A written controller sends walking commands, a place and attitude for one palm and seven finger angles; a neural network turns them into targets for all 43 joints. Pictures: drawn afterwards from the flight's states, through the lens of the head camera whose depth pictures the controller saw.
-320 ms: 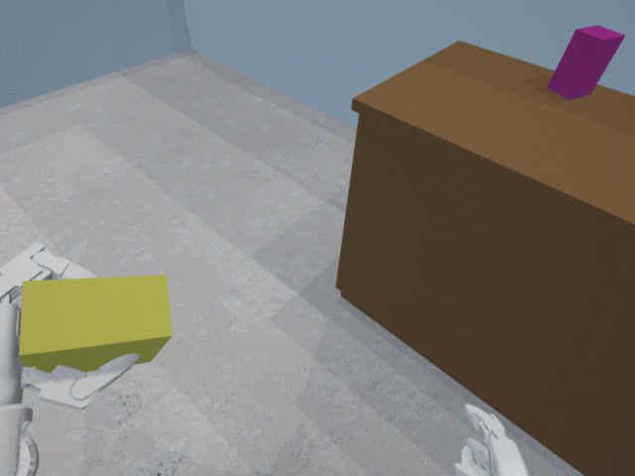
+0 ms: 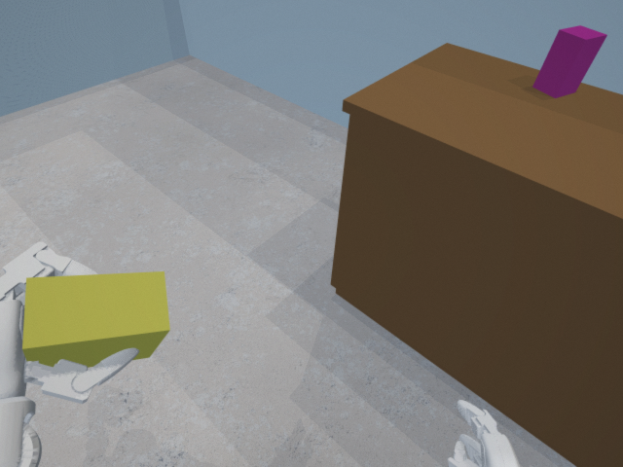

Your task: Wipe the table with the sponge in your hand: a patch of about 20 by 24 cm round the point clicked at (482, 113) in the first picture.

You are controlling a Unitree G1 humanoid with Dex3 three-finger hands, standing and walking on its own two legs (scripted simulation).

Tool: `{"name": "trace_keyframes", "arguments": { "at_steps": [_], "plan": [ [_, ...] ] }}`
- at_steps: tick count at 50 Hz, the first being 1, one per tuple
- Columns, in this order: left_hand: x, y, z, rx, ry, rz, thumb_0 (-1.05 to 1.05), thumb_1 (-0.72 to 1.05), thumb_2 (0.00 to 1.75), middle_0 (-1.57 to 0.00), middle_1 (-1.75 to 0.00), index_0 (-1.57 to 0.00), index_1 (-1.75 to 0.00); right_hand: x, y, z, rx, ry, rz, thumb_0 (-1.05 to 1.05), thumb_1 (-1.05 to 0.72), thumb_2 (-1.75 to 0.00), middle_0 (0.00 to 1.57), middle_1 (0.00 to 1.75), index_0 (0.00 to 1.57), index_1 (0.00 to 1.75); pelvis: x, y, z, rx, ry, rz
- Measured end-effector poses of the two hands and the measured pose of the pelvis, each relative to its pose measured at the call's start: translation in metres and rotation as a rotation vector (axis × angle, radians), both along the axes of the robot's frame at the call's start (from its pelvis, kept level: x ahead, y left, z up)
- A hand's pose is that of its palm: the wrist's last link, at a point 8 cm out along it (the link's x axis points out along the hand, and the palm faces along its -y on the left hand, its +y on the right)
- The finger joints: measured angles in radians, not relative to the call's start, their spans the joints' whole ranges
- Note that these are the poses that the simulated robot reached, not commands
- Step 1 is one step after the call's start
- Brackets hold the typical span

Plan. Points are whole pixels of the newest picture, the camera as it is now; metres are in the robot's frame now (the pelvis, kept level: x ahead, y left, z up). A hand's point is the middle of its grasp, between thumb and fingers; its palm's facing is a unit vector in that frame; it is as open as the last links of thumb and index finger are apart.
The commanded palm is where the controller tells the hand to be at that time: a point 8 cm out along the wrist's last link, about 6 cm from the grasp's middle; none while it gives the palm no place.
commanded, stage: look at it before walking up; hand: left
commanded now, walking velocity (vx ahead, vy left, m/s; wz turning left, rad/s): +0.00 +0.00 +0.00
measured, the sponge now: (117, 322) +0.22 +0.21 +0.14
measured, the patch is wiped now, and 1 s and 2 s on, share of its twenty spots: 0.00 0.00 0.00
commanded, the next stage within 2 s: walk around to get in front in 0.08 s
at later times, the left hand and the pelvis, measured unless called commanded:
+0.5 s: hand (45, 351) +0.18 +0.26 +0.15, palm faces +0.45 -0.79 -0.42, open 9.9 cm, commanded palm +0.12 +0.30 +0.18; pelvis -0.02 +0.00 -0.01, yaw +5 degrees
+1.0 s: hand out of the picture +0.05 +0.28 +0.15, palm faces +0.68 -0.62 -0.38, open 9.9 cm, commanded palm -0.01 +0.29 +0.18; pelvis -0.06 -0.03 -0.01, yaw +22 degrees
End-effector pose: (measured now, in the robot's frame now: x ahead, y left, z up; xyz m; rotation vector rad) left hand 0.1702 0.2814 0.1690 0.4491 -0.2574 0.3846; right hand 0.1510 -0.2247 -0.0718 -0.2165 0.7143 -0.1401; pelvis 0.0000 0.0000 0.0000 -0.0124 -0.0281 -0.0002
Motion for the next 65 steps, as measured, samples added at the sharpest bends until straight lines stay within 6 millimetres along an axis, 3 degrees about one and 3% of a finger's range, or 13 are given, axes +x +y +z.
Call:
{"name": "trace_keyframes", "arguments": {
  "at_steps": [19,28,33,40,48,55,61,65],
  "plan": [
    [-0.015,0.003,-0.001,0.025,0.007,0.016,-0.01,-0.47,0.97,-0.78,-1.31,-0.78,-1.32,-0.017,-0.005,-0.009,-0.009,0.038,0.004,0.01,-0.9,-0.9,0.2,0.3,0.2,0.3,-0.012,0.0,-0.004,-0.006,0.007,0.046],
    [-0.039,0.019,-0.001,0.07,0.015,0.076,-0.01,-0.47,0.97,-0.78,-1.32,-0.78,-1.32,-0.012,0.007,-0.017,-0.016,0.065,0.051,0.01,-0.9,-0.9,0.2,0.3,0.2,0.3,-0.017,0.002,-0.012,-0.003,0.019,0.098],
    [-0.057,0.012,0.002,0.068,0.007,0.126,-0.01,-0.47,0.97,-0.78,-1.32,-0.78,-1.32,-0.001,0.017,-0.021,0.016,0.053,0.133,0.01,-0.9,-0.9,0.2,0.3,0.2,0.3,-0.021,-0.011,-0.012,-0.005,0.029,0.151],
    [-0.095,-0.012,0.011,0.058,0.024,0.17,-0.01,-0.47,0.97,-0.78,-1.32,-0.78,-1.32,0.013,0.014,-0.019,0.054,0.035,0.22,0.01,-0.9,-0.9,0.2,0.3,0.2,0.3,-0.034,-0.03,-0.008,-0.009,0.007,0.226],
    [-0.155,0.01,0.0,0.026,0.035,0.334,-0.01,-0.47,0.98,-0.78,-1.32,-0.78,-1.32,0.02,0.01,-0.002,-0.066,0.022,0.3,0.01,-0.9,-0.9,0.2,0.3,0.2,0.3,-0.051,-0.031,-0.005,0.026,0.011,0.352],
    [-0.21,0.024,0.001,0.031,-0.046,0.401,-0.01,-0.47,0.98,-0.78,-1.32,-0.78,-1.32,0.014,0.044,0.005,-0.09,-0.025,0.407,0.01,-0.9,-0.9,0.2,0.3,0.2,0.3,-0.082,-0.024,-0.012,0.023,-0.004,0.428],
    [-0.254,0.006,0.027,0.088,-0.063,0.424,-0.01,-0.47,0.98,-0.78,-1.32,-0.78,-1.32,-0.012,0.08,0.006,0.037,-0.007,0.533,0.01,-0.9,-0.9,0.2,0.3,0.2,0.3,-0.099,-0.038,-0.001,-0.033,-0.014,0.509],
    [-0.282,-0.008,0.026,0.088,-0.008,0.493,-0.01,-0.47,0.98,-0.78,-1.32,-0.78,-1.32,-0.023,0.087,-0.004,0.095,0.01,0.585,0.01,-0.9,-0.9,0.2,0.3,0.2,0.3,-0.109,-0.052,-0.002,-0.03,-0.006,0.541]
  ]
}}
